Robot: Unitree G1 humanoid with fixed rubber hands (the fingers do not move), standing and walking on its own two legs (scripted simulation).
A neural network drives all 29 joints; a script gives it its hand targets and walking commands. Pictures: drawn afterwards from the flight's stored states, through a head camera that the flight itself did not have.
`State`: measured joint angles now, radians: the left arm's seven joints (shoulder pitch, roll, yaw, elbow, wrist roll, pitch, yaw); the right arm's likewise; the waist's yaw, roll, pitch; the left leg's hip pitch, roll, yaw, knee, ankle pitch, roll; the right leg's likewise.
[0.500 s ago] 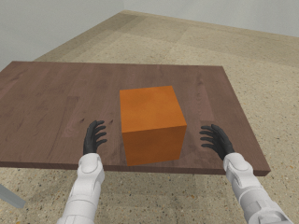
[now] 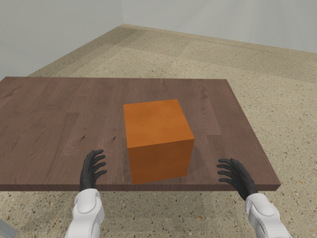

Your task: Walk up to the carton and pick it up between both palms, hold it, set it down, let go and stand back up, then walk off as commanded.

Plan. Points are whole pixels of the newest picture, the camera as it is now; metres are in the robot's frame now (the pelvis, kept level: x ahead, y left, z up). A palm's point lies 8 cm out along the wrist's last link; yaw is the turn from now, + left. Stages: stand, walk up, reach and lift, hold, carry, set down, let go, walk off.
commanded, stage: set down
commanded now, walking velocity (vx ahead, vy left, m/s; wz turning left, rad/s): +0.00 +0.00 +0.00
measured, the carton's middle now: (155, 140) +0.43 +0.04 -0.01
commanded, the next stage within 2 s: none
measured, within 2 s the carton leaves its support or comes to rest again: neither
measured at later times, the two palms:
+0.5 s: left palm (89, 196) +0.21 +0.19 +0.04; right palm (253, 203) +0.23 -0.21 +0.01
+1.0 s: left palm (85, 205) +0.21 +0.20 +0.00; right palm (248, 214) +0.22 -0.21 -0.02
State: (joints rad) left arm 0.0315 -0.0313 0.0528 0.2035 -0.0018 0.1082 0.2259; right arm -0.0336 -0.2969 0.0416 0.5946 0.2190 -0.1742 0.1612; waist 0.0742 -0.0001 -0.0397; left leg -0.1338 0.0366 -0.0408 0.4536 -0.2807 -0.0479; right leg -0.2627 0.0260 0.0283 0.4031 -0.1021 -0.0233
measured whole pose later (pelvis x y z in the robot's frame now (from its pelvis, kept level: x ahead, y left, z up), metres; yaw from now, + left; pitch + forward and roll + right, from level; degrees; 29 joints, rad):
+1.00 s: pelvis +0.01 +0.00 +0.00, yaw +0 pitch -5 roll -1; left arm 0.20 0.04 0.01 0.11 0.00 0.24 0.17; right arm 0.22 -0.25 0.01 0.38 0.21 -0.04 0.09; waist 0.07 0.00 0.06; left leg -0.05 0.04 -0.04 0.44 -0.30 -0.04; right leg -0.18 0.03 0.03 0.40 -0.13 -0.01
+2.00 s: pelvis +0.03 +0.01 +0.00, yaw +0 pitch -4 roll -1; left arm 0.28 0.14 0.01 0.34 0.00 0.17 0.06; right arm 0.26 -0.17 0.01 0.53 0.06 -0.12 0.02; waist 0.05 0.01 0.06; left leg -0.04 0.04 -0.04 0.44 -0.33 -0.03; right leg -0.18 0.03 0.03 0.40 -0.15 0.00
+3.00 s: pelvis +0.05 +0.01 +0.00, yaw +0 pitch -1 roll -1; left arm 0.27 0.31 0.01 0.62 0.00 0.03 0.00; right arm 0.22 -0.31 -0.02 0.70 0.03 -0.04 -0.01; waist 0.03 0.00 0.07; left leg -0.07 0.03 -0.04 0.44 -0.35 -0.03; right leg -0.23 0.02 0.03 0.46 -0.21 0.00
